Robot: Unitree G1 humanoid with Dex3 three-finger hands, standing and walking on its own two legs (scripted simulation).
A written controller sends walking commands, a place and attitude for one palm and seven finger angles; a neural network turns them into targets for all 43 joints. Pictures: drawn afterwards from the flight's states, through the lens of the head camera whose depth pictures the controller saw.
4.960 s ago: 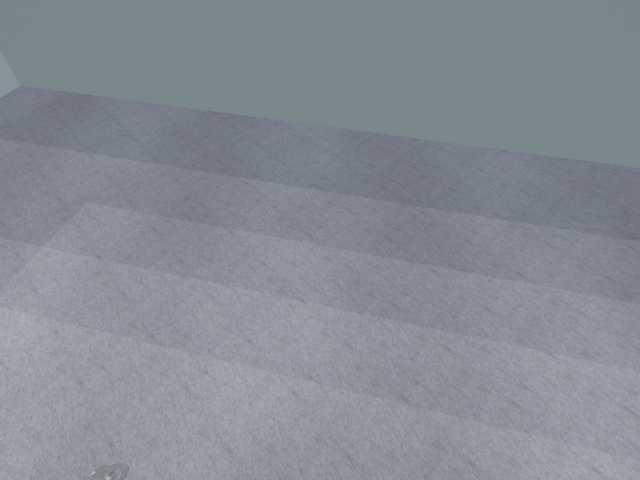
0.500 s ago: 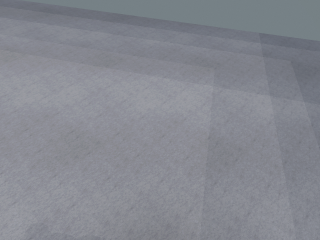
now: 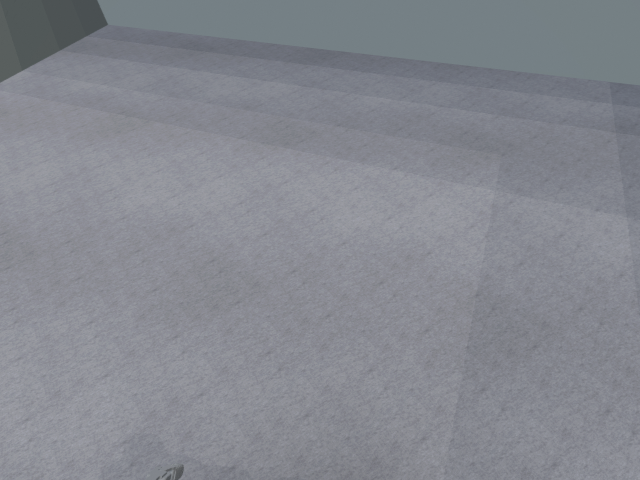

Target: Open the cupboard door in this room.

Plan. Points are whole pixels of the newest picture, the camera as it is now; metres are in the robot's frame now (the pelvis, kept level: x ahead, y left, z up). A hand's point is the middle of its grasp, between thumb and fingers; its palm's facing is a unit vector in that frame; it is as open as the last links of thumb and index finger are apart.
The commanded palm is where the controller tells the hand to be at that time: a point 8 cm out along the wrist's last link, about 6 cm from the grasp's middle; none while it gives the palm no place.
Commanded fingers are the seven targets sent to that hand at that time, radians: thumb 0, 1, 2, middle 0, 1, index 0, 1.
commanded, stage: turn or walk to find it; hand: left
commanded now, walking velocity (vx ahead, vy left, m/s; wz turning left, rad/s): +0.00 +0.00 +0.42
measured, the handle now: out of the picture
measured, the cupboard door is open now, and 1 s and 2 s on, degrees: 0 0 0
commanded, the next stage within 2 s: none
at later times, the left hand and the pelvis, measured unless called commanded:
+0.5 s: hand out of the picture -0.07 +0.25 -0.18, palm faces +0.27 -0.93 -0.24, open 7.4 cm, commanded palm none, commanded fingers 0.00 0.90 0.90 -0.20 -0.30 -0.20 -0.30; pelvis -0.04 +0.03 +0.00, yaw +12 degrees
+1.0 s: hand out of the picture -0.06 +0.19 -0.14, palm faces +0.41 -0.87 -0.27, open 7.4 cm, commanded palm none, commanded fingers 0.00 0.90 0.90 -0.20 -0.30 -0.20 -0.30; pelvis -0.06 -0.02 +0.01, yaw +25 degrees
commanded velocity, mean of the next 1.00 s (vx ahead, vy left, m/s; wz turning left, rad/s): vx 0.00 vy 0.00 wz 0.42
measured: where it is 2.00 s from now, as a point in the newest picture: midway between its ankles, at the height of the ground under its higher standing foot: outside the picture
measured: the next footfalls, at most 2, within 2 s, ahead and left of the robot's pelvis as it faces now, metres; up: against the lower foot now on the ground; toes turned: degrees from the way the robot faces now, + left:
left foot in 0.38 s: -0.02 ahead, +0.14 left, +0.00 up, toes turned +15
right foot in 0.84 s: +0.01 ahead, -0.09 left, +0.00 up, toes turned +16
